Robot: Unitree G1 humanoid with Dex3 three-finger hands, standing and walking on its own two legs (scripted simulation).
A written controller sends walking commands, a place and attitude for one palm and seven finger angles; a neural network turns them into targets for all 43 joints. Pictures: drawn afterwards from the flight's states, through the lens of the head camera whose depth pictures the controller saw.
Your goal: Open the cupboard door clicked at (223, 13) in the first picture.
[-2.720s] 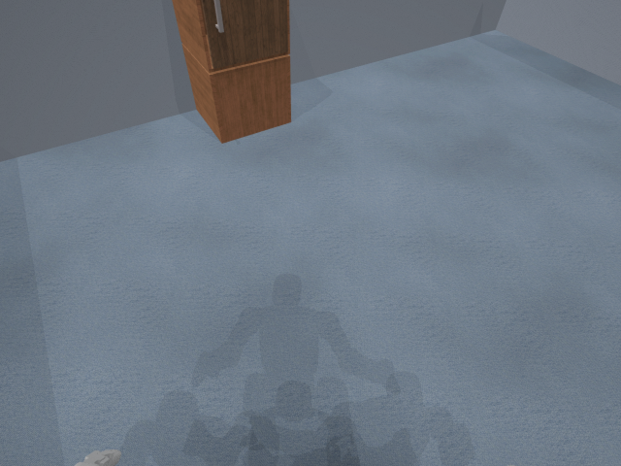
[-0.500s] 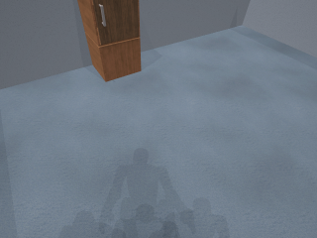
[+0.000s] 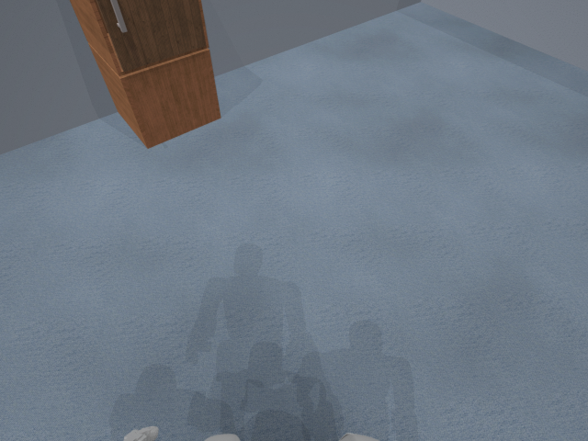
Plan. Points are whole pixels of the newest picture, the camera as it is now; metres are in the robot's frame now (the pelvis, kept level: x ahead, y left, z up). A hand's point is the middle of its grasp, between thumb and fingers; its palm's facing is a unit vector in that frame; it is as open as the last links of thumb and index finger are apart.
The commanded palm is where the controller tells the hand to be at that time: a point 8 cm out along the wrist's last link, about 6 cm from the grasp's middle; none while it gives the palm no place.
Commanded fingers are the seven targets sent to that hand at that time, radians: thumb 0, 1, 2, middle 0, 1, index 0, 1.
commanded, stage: walk to a spot facing it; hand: left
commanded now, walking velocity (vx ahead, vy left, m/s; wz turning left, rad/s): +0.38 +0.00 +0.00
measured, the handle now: (114, 7) +1.50 +0.69 -0.08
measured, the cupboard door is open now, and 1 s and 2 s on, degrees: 0 0 0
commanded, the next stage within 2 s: turn to face it in 1.94 s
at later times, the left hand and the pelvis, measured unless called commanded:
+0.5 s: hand (158, 392) +0.21 +0.23 -0.16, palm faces +0.04 -0.99 -0.14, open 7.4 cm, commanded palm none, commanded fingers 0.00 0.90 0.90 -0.20 -0.30 -0.20 -0.30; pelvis +0.22 +0.05 +0.02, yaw -2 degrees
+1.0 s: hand (221, 239) +0.51 +0.16 -0.14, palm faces -0.01 -0.97 -0.23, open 7.2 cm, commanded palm none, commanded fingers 0.00 0.90 0.90 -0.20 -0.30 -0.20 -0.30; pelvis +0.45 -0.02 +0.02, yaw -2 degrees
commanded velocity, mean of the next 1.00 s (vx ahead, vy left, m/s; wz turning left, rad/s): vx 0.38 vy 0.00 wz -0.01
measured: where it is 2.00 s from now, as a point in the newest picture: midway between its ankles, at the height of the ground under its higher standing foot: (297, 249)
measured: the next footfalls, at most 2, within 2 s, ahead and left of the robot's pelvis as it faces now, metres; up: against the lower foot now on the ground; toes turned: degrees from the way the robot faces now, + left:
left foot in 0.30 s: +0.26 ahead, +0.14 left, +0.00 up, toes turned +11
right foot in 0.76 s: +0.50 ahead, -0.11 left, +0.00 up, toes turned -12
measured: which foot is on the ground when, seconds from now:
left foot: up 0.00-0.28, down 0.30-0.78, up 0.80-1.00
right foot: down 0.00-0.30, up 0.32-0.74, down 0.76-1.00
